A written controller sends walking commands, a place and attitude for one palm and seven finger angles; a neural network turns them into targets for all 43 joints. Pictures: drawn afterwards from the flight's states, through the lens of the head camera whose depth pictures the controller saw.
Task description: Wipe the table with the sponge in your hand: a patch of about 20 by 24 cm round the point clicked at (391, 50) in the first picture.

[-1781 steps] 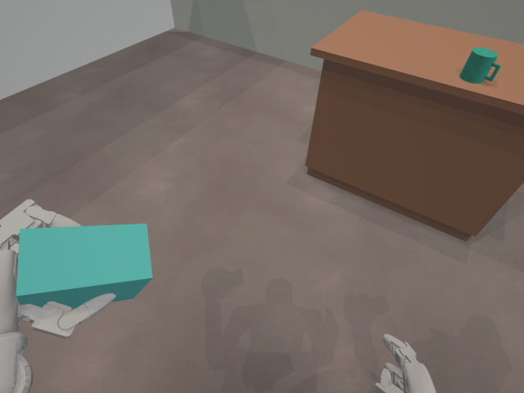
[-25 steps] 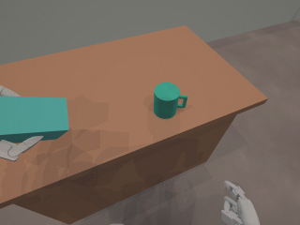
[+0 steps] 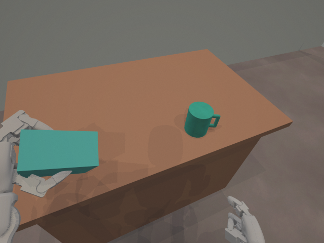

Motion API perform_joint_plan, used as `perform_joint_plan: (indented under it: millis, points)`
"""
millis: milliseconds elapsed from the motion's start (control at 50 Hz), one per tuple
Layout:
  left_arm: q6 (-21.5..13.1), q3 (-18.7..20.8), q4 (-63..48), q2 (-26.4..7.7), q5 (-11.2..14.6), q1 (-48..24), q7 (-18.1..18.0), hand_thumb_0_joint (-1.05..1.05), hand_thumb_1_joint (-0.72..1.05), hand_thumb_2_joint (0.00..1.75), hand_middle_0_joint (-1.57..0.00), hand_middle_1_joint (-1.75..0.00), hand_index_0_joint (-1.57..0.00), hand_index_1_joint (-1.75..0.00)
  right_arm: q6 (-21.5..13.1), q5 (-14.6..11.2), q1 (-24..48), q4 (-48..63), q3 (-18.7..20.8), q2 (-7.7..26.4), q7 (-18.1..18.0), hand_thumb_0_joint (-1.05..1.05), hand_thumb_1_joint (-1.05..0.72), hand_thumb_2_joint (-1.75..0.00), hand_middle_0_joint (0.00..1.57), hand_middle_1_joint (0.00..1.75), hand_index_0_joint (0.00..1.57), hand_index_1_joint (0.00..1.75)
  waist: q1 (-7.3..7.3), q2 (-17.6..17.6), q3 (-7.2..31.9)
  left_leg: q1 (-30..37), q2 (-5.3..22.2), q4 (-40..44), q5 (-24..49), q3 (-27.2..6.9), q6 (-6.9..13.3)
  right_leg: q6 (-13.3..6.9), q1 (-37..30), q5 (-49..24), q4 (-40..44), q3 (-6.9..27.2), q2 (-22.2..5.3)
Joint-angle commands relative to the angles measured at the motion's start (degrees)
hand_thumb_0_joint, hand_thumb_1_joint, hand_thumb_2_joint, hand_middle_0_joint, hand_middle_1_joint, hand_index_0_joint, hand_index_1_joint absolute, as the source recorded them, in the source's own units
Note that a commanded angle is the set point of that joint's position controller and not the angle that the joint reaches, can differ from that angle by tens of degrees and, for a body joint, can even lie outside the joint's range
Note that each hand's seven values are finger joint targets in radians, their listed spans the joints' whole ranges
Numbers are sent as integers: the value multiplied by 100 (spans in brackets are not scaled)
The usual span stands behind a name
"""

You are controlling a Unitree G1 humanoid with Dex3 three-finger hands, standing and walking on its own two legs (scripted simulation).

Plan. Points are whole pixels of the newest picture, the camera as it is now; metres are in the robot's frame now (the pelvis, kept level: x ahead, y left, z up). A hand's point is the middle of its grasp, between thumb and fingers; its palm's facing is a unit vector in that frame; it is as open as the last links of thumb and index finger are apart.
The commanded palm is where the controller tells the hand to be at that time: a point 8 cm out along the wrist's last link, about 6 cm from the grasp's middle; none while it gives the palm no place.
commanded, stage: come to a stop and stand still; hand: left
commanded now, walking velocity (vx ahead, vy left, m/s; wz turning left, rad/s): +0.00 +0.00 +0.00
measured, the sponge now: (69, 154) +0.24 +0.21 +0.14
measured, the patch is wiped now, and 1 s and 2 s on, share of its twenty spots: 0.00 0.00 0.00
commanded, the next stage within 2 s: look again from close up in 0.38 s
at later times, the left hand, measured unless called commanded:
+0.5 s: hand (36, 146) +0.24 +0.27 +0.16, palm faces +0.37 -0.83 -0.41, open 10.1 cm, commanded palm +0.17 +0.30 +0.18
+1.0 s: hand (49, 155) +0.22 +0.24 +0.16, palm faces +0.40 -0.84 -0.36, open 10.1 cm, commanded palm +0.16 +0.27 +0.18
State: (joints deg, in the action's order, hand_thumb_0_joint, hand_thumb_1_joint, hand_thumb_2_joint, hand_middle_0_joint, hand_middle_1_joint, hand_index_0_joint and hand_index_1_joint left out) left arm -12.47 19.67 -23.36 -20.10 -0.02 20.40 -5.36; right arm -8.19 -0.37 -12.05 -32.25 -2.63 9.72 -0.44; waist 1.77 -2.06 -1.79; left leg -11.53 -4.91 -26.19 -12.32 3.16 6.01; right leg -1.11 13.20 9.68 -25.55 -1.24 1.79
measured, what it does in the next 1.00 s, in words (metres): stands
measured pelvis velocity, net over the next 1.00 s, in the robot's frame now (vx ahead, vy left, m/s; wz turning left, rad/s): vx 0.01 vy -0.01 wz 0.03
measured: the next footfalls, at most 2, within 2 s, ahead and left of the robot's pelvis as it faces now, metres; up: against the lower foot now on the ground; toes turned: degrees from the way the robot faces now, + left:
none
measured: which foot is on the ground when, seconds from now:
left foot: down 0.00-1.00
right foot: down 0.00-1.00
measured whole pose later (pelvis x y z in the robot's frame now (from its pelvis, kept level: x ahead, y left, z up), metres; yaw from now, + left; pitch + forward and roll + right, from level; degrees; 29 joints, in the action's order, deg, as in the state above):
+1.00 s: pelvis +0.01 -0.01 +0.00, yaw +2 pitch -1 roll -1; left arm -10.7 19.0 -25.7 -20.5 2.5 24.8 -6.4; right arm -5.6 -0.9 -11.7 -32.6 -1.6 11.8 -1.7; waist 1.0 -0.4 -1.7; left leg -11.9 -4.0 -25.4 -12.3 1.0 4.8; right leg -2.2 11.6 8.8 -21.5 -3.3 2.8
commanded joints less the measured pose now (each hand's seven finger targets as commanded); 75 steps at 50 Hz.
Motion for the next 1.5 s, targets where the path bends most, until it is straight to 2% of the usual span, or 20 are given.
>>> perform_joint_plan:
  millis: [0, 80, 200, 300, 540, 700, 780, 960, 980, 1180, 1200, 1220, 1240, 1260, 1300, 1340, 1380, 1440, 1460, 1480]
  points:
    - [-399, 590, -1230, -929, 86, -594, -75, 0, 10, 130, -120, -160, -120, -160, -239, 8, 496, 904, 372, 854, -62, 0, -90, -90, 20, 30, 20, 30, -22, 625, 253, -812, 1287, 1458, -1166, -1498, -559, 3, -711, 222, 158, 289, -267]
    - [-435, 420, -1344, -822, 81, -770, -62, 0, 10, 130, -120, -160, -120, -160, -234, 18, 495, 876, 369, 861, -54, 0, -90, -90, 20, 30, 20, 30, -51, 903, 362, -474, 1236, 1430, -563, -1443, -755, 2, -617, 68, 97, 225, -241]
    - [-387, 523, -1577, -963, 137, -425, -82, 0, 10, 130, -120, -160, -120, -160, -173, 30, 453, 892, 447, 870, -24, 0, -90, -90, 20, 30, 20, 30, -29, 765, 813, 571, 1209, 900, 2076, -1273, -1105, -25, -376, 8, 94, 92, -289]
    - [-339, 637, -1688, -1016, 215, -58, -75, 0, 10, 130, -120, -160, -120, -160, -74, -2, 462, 922, 490, 894, 1, 0, -90, -90, 20, 30, 20, 30, -48, 773, 886, 671, 1169, 662, 3048, -1154, -1266, -76, -457, -80, 100, -12, -293]
    - [-317, 687, -1671, -1032, 310, 123, -122, 0, 10, 130, -120, -160, -120, -160, 11, -64, 512, 942, 500, 951, -102, 0, -90, -90, 20, 30, 20, 30, -59, 555, 974, 109, 1047, 551, 1845, -1100, -1043, -131, -899, -857, 218, 228, -496]
    - [-275, 527, -1587, -964, 285, -174, -171, 0, 10, 130, -120, -160, -120, -160, 2, -58, 616, 915, 445, 937, -170, 0, -90, -90, 20, 30, 20, 30, -55, 713, 665, -215, 1049, 894, 460, -1212, -823, -93, -786, -323, 379, 394, -509]
    - [-254, 495, -1389, -895, 295, -125, -177, 0, 10, 130, -120, -160, -120, -160, 8, -20, 623, 887, 396, 943, -185, 0, -90, -90, 20, 30, 20, 30, -49, 496, 578, -370, 1001, 941, 8, -1209, -687, -85, -745, -96, 543, 448, -520]
    - [-185, 628, -1547, -1083, 328, 42, -204, 0, 10, 130, -120, -160, -120, -160, -54, -81, 650, 880, 426, 959, -183, 0, -90, -90, 20, 30, 20, 30, -87, 409, 679, -164, 870, 540, 166, -1074, -494, -152, -523, -70, 840, 790, -740]
    - [-201, 464, -1484, -904, 343, 13, -188, 0, 10, 130, -120, -160, -120, -160, -51, -55, 604, 870, 410, 965, -178, 0, -90, -90, 20, 30, 20, 30, -91, 361, 673, -177, 872, 548, 125, -1105, -491, -158, -487, 73, 833, 734, -745]
    - [-212, 507, -1556, -961, 334, 50, -226, 0, 10, 130, -120, -160, -120, -160, -88, -53, 615, 804, 412, 984, -218, 0, -90, -90, 20, 30, 20, 30, -73, 539, 734, -218, 955, 736, 211, -1169, -477, -99, -640, -85, 686, 564, -622]
    - [-888, 3812, -3058, -5805, -662, -6094, -221, 0, 10, 130, -120, -160, -120, -160, -415, 161, -347, 689, 354, 1201, -181, 0, -90, -90, 20, 30, 20, 30, -163, -114, -502, -1220, 970, 175, 325, -654, -262, 699, 244, -136, 1011, 512, -470]
    - [-643, 1654, 440, -2218, -14, -2798, 30, 0, 10, 130, -120, -160, -120, -160, -353, -21, 375, 537, 59, 452, -160, 0, -90, -90, 20, 30, 20, 30, -99, 224, 1025, -283, 770, 108, 700, -913, -254, -33, 86, 584, 658, 502, -867]
    - [-596, 1093, 876, -1421, 187, -1100, 153, 0, 10, 130, -120, -160, -120, -160, -457, -6, 198, 715, 418, 890, -172, 0, -90, -90, 20, 30, 20, 30, 185, 588, 826, -91, 697, 74, 429, -855, -436, -89, -143, 229, 906, 1249, -768]
    - [-621, 467, 539, -628, 417, -328, 232, 0, 10, 130, -120, -160, -120, -160, -444, -102, 227, 699, 449, 889, 28, 0, -90, -90, 20, 30, 20, 30, 69, 1204, 1076, 49, 744, 83, 444, -675, -445, -103, -477, -225, 621, 946, -794]
    - [-709, 320, -987, -782, 417, -298, 202, 0, 10, 130, -120, -160, -120, -160, -413, -113, 287, 824, 456, 981, 153, 0, -90, -90, 20, 30, 20, 30, 55, 918, 1009, -419, 804, 393, 78, -835, -419, -29, -836, 40, 448, 805, -758]
    - [-680, 404, -1208, -901, 385, 171, 107, 0, 10, 130, -120, -160, -120, -160, -449, -88, 367, 843, 436, 969, 155, 0, -90, -90, 20, 30, 20, 30, 91, 279, 771, -588, 850, 616, -327, -949, -385, -30, -718, 483, 526, 711, -643]
    - [-673, 685, -1340, -1118, 364, 135, 28, 0, 10, 130, -120, -160, -120, -160, -441, -89, 512, 851, 394, 964, 114, 0, -90, -90, 20, 30, 20, 30, 50, 138, 669, -735, 954, 836, -563, -1059, -376, -20, -718, 519, 363, 444, -523]
    - [-713, 1121, -1264, -1438, 360, -168, -17, 0, 10, 130, -120, -160, -120, -160, -452, -51, 478, 855, 397, 946, -45, 0, -90, -90, 20, 30, 20, 30, 30, 78, 626, -771, 964, 852, -381, -1165, -393, -11, -779, 206, 256, 454, -494]
    - [-726, 1326, -1443, -1699, 357, -351, -44, 0, 10, 130, -120, -160, -120, -160, -436, -58, 629, 849, 354, 951, -55, 0, -90, -90, 20, 30, 20, 30, 12, 343, 626, -672, 958, 827, -237, -1123, -402, -12, -743, 58, 150, 407, -460]
    - [-750, 1144, -1340, -1462, 373, -510, -9, 0, 10, 130, -120, -160, -120, -160, -420, -45, 549, 842, 354, 914, -89, 0, -90, -90, 20, 30, 20, 30, -14, 448, 632, -712, 988, 861, -92, -1216, -445, -20, -792, -40, 62, 305, -488]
